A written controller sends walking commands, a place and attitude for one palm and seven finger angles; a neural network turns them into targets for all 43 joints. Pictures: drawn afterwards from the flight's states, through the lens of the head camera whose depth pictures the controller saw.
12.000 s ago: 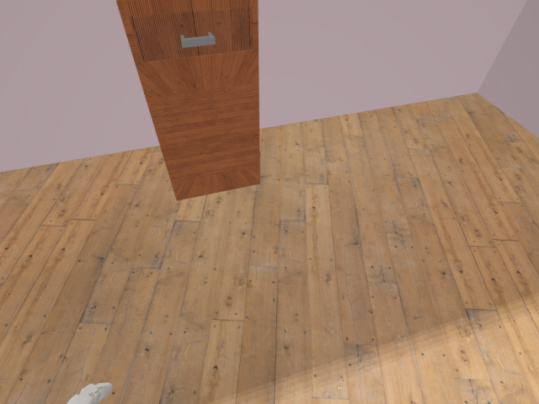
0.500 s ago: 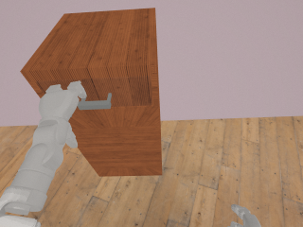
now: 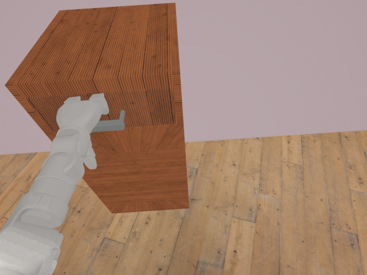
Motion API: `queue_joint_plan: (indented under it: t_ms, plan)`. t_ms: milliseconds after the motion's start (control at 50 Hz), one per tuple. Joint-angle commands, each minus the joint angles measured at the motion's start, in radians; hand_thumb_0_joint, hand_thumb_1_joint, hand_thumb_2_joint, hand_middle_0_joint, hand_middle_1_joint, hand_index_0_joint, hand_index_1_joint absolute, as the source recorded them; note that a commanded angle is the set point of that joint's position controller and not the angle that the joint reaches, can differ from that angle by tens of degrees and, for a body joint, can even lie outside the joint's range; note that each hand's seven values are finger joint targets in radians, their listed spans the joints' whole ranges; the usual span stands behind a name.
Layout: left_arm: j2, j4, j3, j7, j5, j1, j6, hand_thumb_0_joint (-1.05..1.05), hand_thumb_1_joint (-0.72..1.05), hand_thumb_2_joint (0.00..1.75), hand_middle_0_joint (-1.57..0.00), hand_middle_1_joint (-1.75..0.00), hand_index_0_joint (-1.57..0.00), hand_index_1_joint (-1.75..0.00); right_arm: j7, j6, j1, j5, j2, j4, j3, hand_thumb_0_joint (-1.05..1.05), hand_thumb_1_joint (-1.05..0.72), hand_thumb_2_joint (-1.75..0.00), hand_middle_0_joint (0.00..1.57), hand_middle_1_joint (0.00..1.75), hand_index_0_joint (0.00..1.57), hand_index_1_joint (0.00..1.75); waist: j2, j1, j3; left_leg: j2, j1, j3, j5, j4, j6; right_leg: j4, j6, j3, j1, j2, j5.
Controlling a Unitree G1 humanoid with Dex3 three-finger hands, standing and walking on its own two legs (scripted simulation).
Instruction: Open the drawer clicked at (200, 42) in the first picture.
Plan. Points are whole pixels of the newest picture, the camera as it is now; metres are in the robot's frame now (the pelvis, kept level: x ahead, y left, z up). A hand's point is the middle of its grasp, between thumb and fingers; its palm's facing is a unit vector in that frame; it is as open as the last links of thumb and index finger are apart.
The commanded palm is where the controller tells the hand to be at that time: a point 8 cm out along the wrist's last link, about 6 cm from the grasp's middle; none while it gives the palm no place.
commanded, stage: move the hooked fingers above the handle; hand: left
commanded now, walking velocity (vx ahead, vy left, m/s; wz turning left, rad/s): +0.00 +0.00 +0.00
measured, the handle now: (105, 120) +0.50 +0.25 +0.03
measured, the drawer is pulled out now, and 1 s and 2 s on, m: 0.00 0.00 0.00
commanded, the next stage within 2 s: none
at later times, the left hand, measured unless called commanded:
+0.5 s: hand (89, 129) +0.44 +0.25 +0.07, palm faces -0.11 -0.03 -0.99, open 13.8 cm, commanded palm +0.42 +0.24 +0.14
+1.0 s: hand (102, 122) +0.45 +0.22 +0.08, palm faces -0.08 -0.04 -1.00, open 13.7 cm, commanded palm +0.43 +0.22 +0.14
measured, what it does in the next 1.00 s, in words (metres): stands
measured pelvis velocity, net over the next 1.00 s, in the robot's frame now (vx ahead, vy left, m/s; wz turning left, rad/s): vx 0.00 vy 0.00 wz -0.03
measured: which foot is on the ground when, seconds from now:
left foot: down 0.00-1.00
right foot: down 0.00-1.00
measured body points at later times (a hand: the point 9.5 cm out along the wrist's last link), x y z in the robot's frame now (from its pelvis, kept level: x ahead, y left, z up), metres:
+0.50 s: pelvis +0.00 +0.00 +0.00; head +0.04 -0.02 +0.45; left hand +0.44 +0.25 +0.12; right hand +0.04 -0.27 -0.13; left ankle +0.01 +0.09 -0.72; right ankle -0.06 -0.10 -0.72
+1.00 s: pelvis +0.00 +0.00 +0.00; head +0.04 -0.02 +0.45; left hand +0.45 +0.22 +0.13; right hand +0.07 -0.26 -0.14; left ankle +0.01 +0.09 -0.72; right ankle -0.06 -0.10 -0.72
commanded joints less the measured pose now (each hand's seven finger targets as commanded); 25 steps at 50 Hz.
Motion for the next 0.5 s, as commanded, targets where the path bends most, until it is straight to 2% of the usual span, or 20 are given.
queue_joint_plan:
  t_ms: [0, 20, 40, 60, 100, 140, 160, 180, 220, 240, 260, 280, 300, 320, 360, 380, 400, 460, 480]
  plan:
    - [0.186, -0.208, 0.061, -0.001, -0.002, -0.516, -0.113, 0.00, -0.50, 0.30, -0.30, -1.20, -0.30, -1.20, -0.027, -0.039, 0.003, -0.002, -0.135, -0.113, -0.048, 0.00, -0.90, -0.90, 0.20, 0.30, 0.20, 0.30, -0.071, -0.057, -0.297, 0.019, 0.304, -0.005, 0.335, -0.013, 0.015, -0.081, 0.001, 0.005, -0.007, -0.004, 0.413]
    - [0.229, -0.184, 0.100, 0.013, 0.010, -0.541, -0.142, 0.00, -0.50, 0.30, -0.30, -1.20, -0.30, -1.20, -0.032, -0.038, 0.016, -0.003, -0.134, -0.104, -0.048, 0.00, -0.90, -0.90, 0.20, 0.30, 0.20, 0.30, -0.072, -0.056, -0.288, 0.022, 0.298, -0.010, 0.320, -0.012, 0.014, -0.074, -0.002, 0.003, -0.025, -0.002, 0.382]
    - [0.245, -0.173, 0.115, 0.031, 0.018, -0.573, -0.166, 0.00, -0.50, 0.30, -0.30, -1.20, -0.30, -1.20, -0.034, -0.040, 0.028, -0.005, -0.133, -0.099, -0.045, 0.00, -0.90, -0.90, 0.20, 0.30, 0.20, 0.30, -0.047, -0.054, -0.291, 0.021, 0.289, -0.012, 0.311, -0.010, 0.013, -0.069, -0.006, 0.004, -0.043, 0.000, 0.361]
    - [0.288, -0.149, 0.157, 0.058, 0.033, -0.583, -0.182, 0.00, -0.50, 0.30, -0.30, -1.20, -0.30, -1.20, -0.034, -0.042, 0.038, -0.003, -0.131, -0.094, -0.046, 0.00, -0.90, -0.90, 0.20, 0.30, 0.20, 0.30, -0.031, -0.048, -0.287, 0.024, 0.274, -0.016, 0.296, -0.007, 0.009, -0.059, -0.010, -0.001, -0.065, 0.004, 0.323]
    - [0.368, -0.132, 0.231, 0.122, 0.050, -0.632, -0.199, 0.00, -0.50, 0.30, -0.30, -1.20, -0.30, -1.20, -0.033, -0.049, 0.060, -0.007, -0.133, -0.088, -0.045, 0.00, -0.90, -0.90, 0.20, 0.30, 0.20, 0.30, 0.000, -0.034, -0.328, 0.025, 0.247, -0.020, 0.292, -0.001, 0.006, -0.039, -0.016, -0.004, -0.071, 0.008, 0.297]
    - [0.420, -0.076, 0.291, 0.183, 0.066, -0.587, -0.177, 0.00, -0.50, 0.30, -0.30, -1.20, -0.30, -1.20, -0.033, -0.052, 0.057, -0.011, -0.128, -0.092, -0.043, 0.00, -0.90, -0.90, 0.20, 0.30, 0.20, 0.30, 0.020, -0.007, -0.365, 0.026, 0.217, -0.009, 0.309, 0.007, -0.001, -0.021, -0.019, -0.007, -0.051, 0.011, 0.310]
    - [0.413, -0.065, 0.287, 0.204, 0.067, -0.570, -0.158, 0.00, -0.50, 0.30, -0.30, -1.20, -0.30, -1.20, -0.029, -0.053, 0.056, -0.014, -0.124, -0.097, -0.041, 0.00, -0.90, -0.90, 0.20, 0.30, 0.20, 0.30, 0.052, 0.007, -0.398, 0.023, 0.218, 0.001, 0.329, 0.007, -0.005, -0.016, -0.019, -0.007, -0.029, 0.012, 0.332]
    - [0.432, -0.029, 0.307, 0.218, 0.074, -0.547, -0.133, 0.00, -0.50, 0.30, -0.30, -1.20, -0.30, -1.20, -0.025, -0.051, 0.054, -0.018, -0.127, -0.096, -0.042, 0.00, -0.90, -0.90, 0.20, 0.30, 0.20, 0.30, 0.034, 0.014, -0.427, 0.022, 0.207, 0.006, 0.349, 0.012, -0.006, -0.011, -0.020, -0.008, 0.001, 0.015, 0.352]
    - [0.392, 0.054, 0.266, 0.220, 0.078, -0.487, -0.070, 0.00, -0.50, 0.30, -0.30, -1.20, -0.30, -1.20, -0.016, -0.046, 0.057, -0.015, -0.132, -0.096, -0.044, 0.00, -0.90, -0.90, 0.20, 0.30, 0.20, 0.30, 0.016, 0.014, -0.421, 0.028, 0.189, 0.027, 0.361, 0.009, -0.006, -0.017, -0.012, -0.007, 0.020, 0.013, 0.397]
    - [0.379, 0.096, 0.254, 0.204, 0.074, -0.436, -0.041, 0.00, -0.50, 0.30, -0.30, -1.20, -0.30, -1.20, -0.012, -0.040, 0.062, -0.012, -0.137, -0.098, -0.046, 0.00, -0.90, -0.90, 0.20, 0.30, 0.20, 0.30, -0.026, 0.016, -0.421, 0.028, 0.173, 0.038, 0.358, 0.007, -0.005, -0.026, -0.006, -0.003, 0.050, 0.012, 0.424]
    - [0.361, 0.120, 0.228, 0.181, 0.072, -0.418, -0.018, 0.00, -0.50, 0.30, -0.30, -1.20, -0.30, -1.20, -0.011, -0.035, 0.063, -0.008, -0.145, -0.101, -0.047, 0.00, -0.90, -0.90, 0.20, 0.30, 0.20, 0.30, -0.043, 0.006, -0.417, 0.031, 0.171, 0.045, 0.356, 0.002, -0.003, -0.035, -0.002, 0.001, 0.063, 0.009, 0.442]
    - [0.361, 0.142, 0.232, 0.156, 0.062, -0.401, -0.011, 0.00, -0.50, 0.30, -0.30, -1.20, -0.30, -1.20, -0.010, -0.025, 0.069, -0.004, -0.149, -0.099, -0.047, 0.00, -0.90, -0.90, 0.20, 0.30, 0.20, 0.30, -0.115, -0.004, -0.404, 0.030, 0.148, 0.044, 0.359, -0.001, 0.001, -0.044, 0.002, 0.004, 0.095, 0.006, 0.470]
    - [0.373, 0.124, 0.231, 0.138, 0.052, -0.408, -0.012, 0.00, -0.50, 0.30, -0.30, -1.20, -0.30, -1.20, -0.013, -0.019, 0.067, 0.002, -0.154, -0.104, -0.044, 0.00, -0.90, -0.90, 0.20, 0.30, 0.20, 0.30, -0.140, 0.000, -0.387, 0.027, 0.129, 0.052, 0.337, -0.013, 0.005, -0.055, 0.010, 0.011, 0.117, -0.001, 0.486]
    - [0.402, 0.130, 0.249, 0.127, 0.047, -0.401, -0.010, 0.00, -0.50, 0.30, -0.30, -1.20, -0.30, -1.20, -0.017, -0.014, 0.056, 0.005, -0.155, -0.106, -0.041, 0.00, -0.90, -0.90, 0.20, 0.30, 0.20, 0.30, -0.153, 0.001, -0.353, 0.026, 0.111, 0.056, 0.316, -0.021, 0.008, -0.061, 0.013, 0.016, 0.131, -0.005, 0.498]
    - [0.372, 0.094, 0.220, 0.098, 0.043, -0.407, -0.024, 0.00, -0.50, 0.30, -0.30, -1.20, -0.30, -1.20, -0.026, -0.012, 0.047, 0.008, -0.156, -0.118, -0.043, 0.00, -0.90, -0.90, 0.20, 0.30, 0.20, 0.30, -0.160, -0.011, -0.329, 0.023, 0.121, 0.056, 0.297, -0.034, 0.016, -0.077, 0.016, 0.017, 0.130, -0.008, 0.494]
    - [0.366, 0.051, 0.210, 0.082, 0.041, -0.445, -0.053, 0.00, -0.50, 0.30, -0.30, -1.20, -0.30, -1.20, -0.030, -0.015, 0.046, 0.008, -0.159, -0.122, -0.045, 0.00, -0.90, -0.90, 0.20, 0.30, 0.20, 0.30, -0.158, -0.027, -0.327, 0.026, 0.134, 0.051, 0.303, -0.034, 0.020, -0.085, 0.016, 0.022, 0.128, -0.010, 0.501]
    - [0.354, -0.001, 0.198, 0.070, 0.043, -0.456, -0.087, 0.00, -0.50, 0.30, -0.30, -1.20, -0.30, -1.20, -0.032, -0.020, 0.050, 0.007, -0.157, -0.129, -0.050, 0.00, -0.90, -0.90, 0.20, 0.30, 0.20, 0.30, -0.105, -0.026, -0.325, 0.026, 0.164, 0.049, 0.319, -0.034, 0.022, -0.083, 0.013, 0.022, 0.110, -0.007, 0.505]
    - [0.275, -0.149, 0.136, 0.051, 0.043, -0.482, -0.178, 0.00, -0.50, 0.30, -0.30, -1.20, -0.30, -1.20, -0.034, -0.032, 0.054, 0.002, -0.140, -0.129, -0.063, 0.00, -0.90, -0.90, 0.20, 0.30, 0.20, 0.30, 0.008, -0.048, -0.337, 0.028, 0.285, 0.027, 0.373, -0.015, 0.025, -0.085, 0.002, 0.018, 0.026, 0.007, 0.458]
    - [0.232, -0.215, 0.096, 0.051, 0.037, -0.529, -0.207, 0.00, -0.50, 0.30, -0.30, -1.20, -0.30, -1.20, -0.034, -0.038, 0.057, -0.002, -0.133, -0.127, -0.067, 0.00, -0.90, -0.90, 0.20, 0.30, 0.20, 0.30, 0.028, -0.071, -0.347, 0.033, 0.327, 0.016, 0.394, -0.007, 0.024, -0.088, 0.000, 0.015, -0.003, 0.009, 0.430]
